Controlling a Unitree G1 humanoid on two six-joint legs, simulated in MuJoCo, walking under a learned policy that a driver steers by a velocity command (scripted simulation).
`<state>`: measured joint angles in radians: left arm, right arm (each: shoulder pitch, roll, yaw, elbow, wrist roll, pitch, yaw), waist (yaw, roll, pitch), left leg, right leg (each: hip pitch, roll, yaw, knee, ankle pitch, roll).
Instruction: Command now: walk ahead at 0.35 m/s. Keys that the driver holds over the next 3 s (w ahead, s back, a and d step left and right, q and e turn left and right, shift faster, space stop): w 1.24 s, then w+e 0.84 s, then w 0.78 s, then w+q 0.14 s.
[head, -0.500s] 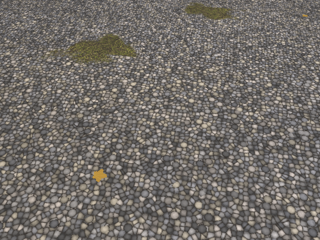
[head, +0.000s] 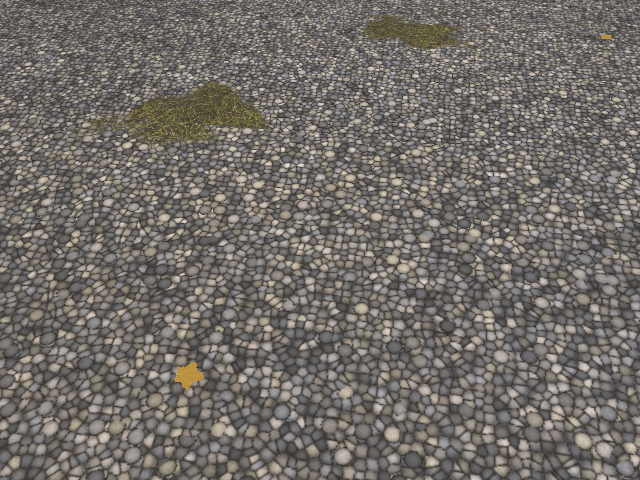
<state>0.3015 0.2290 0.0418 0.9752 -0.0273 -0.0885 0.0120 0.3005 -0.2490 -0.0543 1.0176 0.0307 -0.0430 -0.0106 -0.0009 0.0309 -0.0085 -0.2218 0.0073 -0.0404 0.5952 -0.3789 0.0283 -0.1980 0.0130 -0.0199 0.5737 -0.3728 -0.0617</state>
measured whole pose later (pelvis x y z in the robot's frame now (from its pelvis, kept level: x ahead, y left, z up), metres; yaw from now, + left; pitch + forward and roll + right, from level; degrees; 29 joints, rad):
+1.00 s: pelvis +0.53 +0.00 -0.01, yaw +0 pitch +2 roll +1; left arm 0.04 0.24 0.04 0.80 -0.01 -0.11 -0.03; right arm 0.37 -0.28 -0.04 1.01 0.01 -0.06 0.00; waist -0.05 0.01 0.04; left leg -0.14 -0.01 -0.03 0.88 -0.47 0.03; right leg -0.48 0.00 -0.05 0.57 -0.12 -0.06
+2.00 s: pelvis +1.06 -0.04 -0.01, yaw -22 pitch +1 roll +3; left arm 0.07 0.25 0.07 0.70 -0.02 -0.01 -0.05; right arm 0.30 -0.29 -0.09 0.95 0.03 -0.04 -0.02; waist -0.05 -0.02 0.04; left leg 0.06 0.09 0.30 0.46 -0.46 -0.06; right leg -0.51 -0.04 -0.07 0.61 -0.14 -0.12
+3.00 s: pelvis +1.52 -0.29 +0.00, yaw -29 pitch +2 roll +1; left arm 0.13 0.27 0.08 0.74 -0.01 -0.07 -0.04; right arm 0.42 -0.25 -0.05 0.89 0.01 -0.06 0.01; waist -0.08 -0.04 -0.04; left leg -0.04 -0.04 -0.02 0.39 -0.39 0.03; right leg -0.65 -0.11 0.05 0.86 0.04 -0.02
